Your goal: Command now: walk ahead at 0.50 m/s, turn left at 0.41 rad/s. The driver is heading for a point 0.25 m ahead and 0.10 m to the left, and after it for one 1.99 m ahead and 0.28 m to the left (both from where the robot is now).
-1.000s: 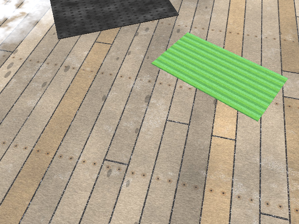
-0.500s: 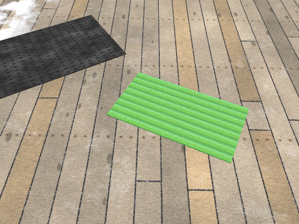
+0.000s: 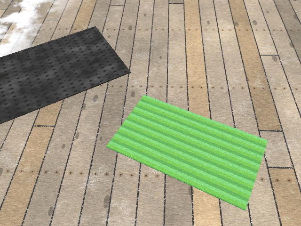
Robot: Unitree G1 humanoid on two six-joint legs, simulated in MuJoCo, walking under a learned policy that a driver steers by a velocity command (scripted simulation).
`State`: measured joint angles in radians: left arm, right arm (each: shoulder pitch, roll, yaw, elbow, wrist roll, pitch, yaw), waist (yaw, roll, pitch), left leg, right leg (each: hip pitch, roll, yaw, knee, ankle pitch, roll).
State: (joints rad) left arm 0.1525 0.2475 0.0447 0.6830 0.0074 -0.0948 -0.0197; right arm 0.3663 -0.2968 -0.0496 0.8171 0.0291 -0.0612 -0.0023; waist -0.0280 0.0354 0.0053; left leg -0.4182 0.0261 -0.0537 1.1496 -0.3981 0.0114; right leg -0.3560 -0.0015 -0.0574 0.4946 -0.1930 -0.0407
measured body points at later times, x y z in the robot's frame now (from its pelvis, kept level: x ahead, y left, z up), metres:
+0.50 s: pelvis +0.24 +0.09 -0.01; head +0.28 +0.11 +0.44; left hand +0.25 +0.38 -0.13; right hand +0.48 -0.13 -0.10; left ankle +0.29 +0.17 -0.74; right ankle +0.15 -0.10 -0.64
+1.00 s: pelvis +0.53 +0.12 -0.02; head +0.58 +0.13 +0.43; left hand +0.68 +0.40 -0.11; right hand +0.64 -0.16 -0.14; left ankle +0.31 +0.19 -0.68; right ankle +0.65 +0.06 -0.74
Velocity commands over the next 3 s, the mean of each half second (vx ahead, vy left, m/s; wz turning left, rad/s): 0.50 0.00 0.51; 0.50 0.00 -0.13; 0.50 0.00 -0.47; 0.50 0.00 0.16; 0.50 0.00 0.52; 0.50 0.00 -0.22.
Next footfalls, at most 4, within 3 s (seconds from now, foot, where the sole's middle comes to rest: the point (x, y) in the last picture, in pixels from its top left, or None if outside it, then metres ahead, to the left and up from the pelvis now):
0.40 left None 0.33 0.19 -0.77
0.96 right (144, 181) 0.69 0.07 -0.77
1.42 left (101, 140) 0.94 0.29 -0.77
1.90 right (151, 107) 1.15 0.02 -0.77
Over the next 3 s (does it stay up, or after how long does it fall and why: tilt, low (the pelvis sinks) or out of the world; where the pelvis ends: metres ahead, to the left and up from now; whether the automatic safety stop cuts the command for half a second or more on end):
stays up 1.59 0.26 -0.02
